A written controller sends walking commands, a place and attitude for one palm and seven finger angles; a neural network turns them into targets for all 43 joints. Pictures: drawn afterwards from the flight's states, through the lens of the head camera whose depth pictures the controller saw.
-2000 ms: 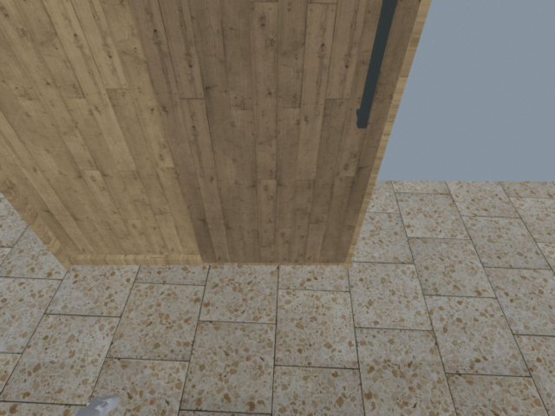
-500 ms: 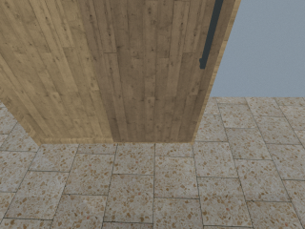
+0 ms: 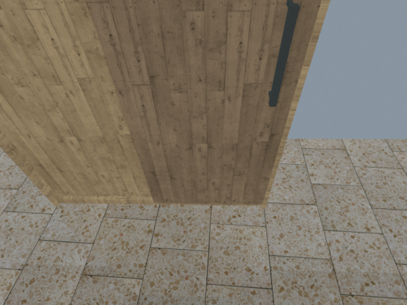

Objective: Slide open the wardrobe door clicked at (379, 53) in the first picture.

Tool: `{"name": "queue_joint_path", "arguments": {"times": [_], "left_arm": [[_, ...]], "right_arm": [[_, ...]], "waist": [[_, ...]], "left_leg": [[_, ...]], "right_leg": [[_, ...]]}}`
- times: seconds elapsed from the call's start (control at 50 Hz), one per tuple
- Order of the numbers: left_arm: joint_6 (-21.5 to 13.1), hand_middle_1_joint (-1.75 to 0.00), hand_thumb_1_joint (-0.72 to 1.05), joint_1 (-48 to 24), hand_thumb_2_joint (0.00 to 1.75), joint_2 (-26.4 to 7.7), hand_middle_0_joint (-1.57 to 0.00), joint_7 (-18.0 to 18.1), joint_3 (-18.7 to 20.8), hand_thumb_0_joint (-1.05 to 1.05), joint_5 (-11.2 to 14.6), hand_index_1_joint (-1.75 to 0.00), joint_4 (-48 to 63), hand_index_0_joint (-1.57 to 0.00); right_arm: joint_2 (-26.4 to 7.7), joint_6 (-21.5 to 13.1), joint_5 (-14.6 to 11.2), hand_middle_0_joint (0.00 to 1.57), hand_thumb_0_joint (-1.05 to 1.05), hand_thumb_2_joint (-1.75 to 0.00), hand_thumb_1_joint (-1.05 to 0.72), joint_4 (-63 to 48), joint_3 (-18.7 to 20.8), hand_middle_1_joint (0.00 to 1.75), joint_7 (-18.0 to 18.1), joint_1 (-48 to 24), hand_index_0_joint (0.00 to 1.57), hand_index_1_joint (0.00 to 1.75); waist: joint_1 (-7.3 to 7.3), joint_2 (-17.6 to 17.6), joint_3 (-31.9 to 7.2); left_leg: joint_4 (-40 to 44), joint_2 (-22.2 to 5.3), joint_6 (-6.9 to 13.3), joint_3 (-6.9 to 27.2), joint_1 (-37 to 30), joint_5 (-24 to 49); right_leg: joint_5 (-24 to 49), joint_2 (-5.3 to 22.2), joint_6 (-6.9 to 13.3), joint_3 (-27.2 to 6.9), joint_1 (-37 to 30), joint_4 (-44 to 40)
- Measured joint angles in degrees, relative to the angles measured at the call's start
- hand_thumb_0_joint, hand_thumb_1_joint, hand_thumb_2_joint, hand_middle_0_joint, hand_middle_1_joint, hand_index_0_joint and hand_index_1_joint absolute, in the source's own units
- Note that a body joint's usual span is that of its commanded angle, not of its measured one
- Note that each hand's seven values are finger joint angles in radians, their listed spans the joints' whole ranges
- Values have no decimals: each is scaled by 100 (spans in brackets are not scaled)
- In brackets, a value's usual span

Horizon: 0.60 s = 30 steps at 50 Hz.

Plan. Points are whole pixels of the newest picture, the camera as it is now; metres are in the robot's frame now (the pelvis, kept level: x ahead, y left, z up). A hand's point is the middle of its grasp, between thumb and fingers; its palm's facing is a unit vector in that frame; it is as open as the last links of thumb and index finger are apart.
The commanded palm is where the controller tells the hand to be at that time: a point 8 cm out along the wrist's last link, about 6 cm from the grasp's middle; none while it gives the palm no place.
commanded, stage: take the last steps up to it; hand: right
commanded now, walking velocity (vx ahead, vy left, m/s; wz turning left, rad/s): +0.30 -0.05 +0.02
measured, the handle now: (280, 58) +0.73 -0.16 +0.14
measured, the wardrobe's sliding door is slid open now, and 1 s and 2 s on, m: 0.00 0.00 0.00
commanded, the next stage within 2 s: come to a stop and stand still in 0.40 s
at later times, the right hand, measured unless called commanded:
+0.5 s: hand (282, 270) +0.25 -0.16 -0.17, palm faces +0.06 +0.98 -0.21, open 7.2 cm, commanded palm none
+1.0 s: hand (299, 278) +0.24 -0.21 -0.18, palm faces +0.02 +0.97 -0.23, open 7.4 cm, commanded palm none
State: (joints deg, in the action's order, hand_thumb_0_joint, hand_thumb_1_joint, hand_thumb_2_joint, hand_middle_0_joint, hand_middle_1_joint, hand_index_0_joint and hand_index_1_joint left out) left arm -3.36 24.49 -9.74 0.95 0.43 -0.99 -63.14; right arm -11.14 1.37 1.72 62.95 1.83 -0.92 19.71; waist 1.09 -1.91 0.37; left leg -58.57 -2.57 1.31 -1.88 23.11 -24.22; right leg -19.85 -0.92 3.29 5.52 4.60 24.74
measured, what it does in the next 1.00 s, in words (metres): walks ahead: left foot, then right foot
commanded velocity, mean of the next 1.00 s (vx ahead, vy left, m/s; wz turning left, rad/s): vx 0.02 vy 0.01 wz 0.00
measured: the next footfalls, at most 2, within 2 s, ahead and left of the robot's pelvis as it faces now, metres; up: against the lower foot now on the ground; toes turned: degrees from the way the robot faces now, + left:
left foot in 0.28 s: +0.26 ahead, +0.12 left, +0.00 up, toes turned +8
right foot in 0.66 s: +0.35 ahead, -0.13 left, +0.00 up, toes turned -5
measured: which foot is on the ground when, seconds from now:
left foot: up 0.00-0.26, down 0.28-0.68, up 0.70-1.00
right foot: down 0.00-0.28, up 0.30-0.64, down 0.66-1.00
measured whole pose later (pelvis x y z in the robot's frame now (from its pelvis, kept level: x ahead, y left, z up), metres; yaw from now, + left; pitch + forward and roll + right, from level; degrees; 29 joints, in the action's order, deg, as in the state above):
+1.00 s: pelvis +0.21 -0.01 -0.01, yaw +3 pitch -1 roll +1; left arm 1.2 6.1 -8.8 2.0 3.3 -1.3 -56.3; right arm -11.2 3.4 1.5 56.8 4.1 1.1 14.4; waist -0.8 0.2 5.3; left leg -48.7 -1.4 -1.3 -1.5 19.0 -28.3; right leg -6.0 5.1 0.7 6.5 21.7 29.0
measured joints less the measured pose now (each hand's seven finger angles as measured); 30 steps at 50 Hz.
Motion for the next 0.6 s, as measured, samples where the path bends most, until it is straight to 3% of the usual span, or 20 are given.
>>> {"name": "queue_joint_path", "arguments": {"times": [0.08, 0.16, 0.24, 0.28, 0.36, 0.42, 0.5, 0.6], "left_arm": [[-55, -30, 91, 377, 90, 246, -20, 50, -41, 0, 23, -30, -223, -20], [-72, -30, 91, 573, 90, 392, -20, 73, -35, 0, 21, -30, -411, -20], [-63, -30, 91, 637, 90, 404, -20, 77, 5, 0, 21, -30, -522, -20], [-33, -30, 91, 687, 90, 406, -20, 65, 33, 0, 44, -30, -574, -20], [119, -30, 91, 294, 90, 345, -20, 19, 130, 1, 96, -30, -488, -20], [175, -30, 91, -154, 90, 229, -20, 3, 202, 1, 34, -30, -238, -20], [202, -30, 91, -714, 90, 101, -19, -10, 255, 0, -15, -30, 174, -19], [199, -30, 93, -1207, 90, -9, -19, 3, 248, 0, 13, -30, 443, -19]], "right_arm": [[55, -64, -9, 20, 1, -90, -91, -217, 59, 30, -42, -364, 20, 30], [97, -101, -27, 20, 1, -90, -92, -442, 101, 30, -49, -787, 20, 29], [156, -188, -34, 20, 1, -90, -92, -613, 106, 30, -33, -1146, 20, 29], [168, -320, -10, 20, 1, -90, -92, -705, 107, 30, -25, -1219, 20, 29], [238, -514, -45, 20, 1, -90, -92, -715, 132, 30, 67, -1237, 20, 29], [286, -478, -50, 20, 0, -90, -91, -601, 113, 30, 138, -1020, 20, 30], [197, -464, -32, 20, -1, -90, -95, -455, 177, 30, 228, -684, 20, 30], [180, -349, 7, 20, 0, -90, -94, -277, 104, 30, 206, -343, 20, 30]], "waist": [[25, 7, 179], [72, 62, 344], [166, 176, 462], [147, 213, 458], [108, 293, 508], [42, 278, 370], [-2, 304, 167], [-170, 275, 111]], "left_leg": [[-121, -171, -88, -131, 686, 576], [934, -237, -74, -280, 870, 1020], [1975, -45, 98, -465, 588, 1155], [2443, 89, 213, -545, 197, 1455], [2136, 150, 307, -697, -106, 1137], [2586, 192, 231, -699, -524, 1144], [3136, 232, 193, -695, -924, 1227], [3293, 203, 39, -620, -1207, 1097]], "right_leg": [[99, -73, 17, -27, -470, -579], [2, -98, -32, -8, -887, -897], [-413, -38, -135, 50, -1203, -752], [-839, 38, -175, 54, -1125, -55], [-815, 184, -104, -301, 438, 3686], [-277, 369, -122, -318, 1473, 4550], [122, 652, -295, -324, 2272, 3785], [542, 704, -468, -272, 2229, 2061]]}}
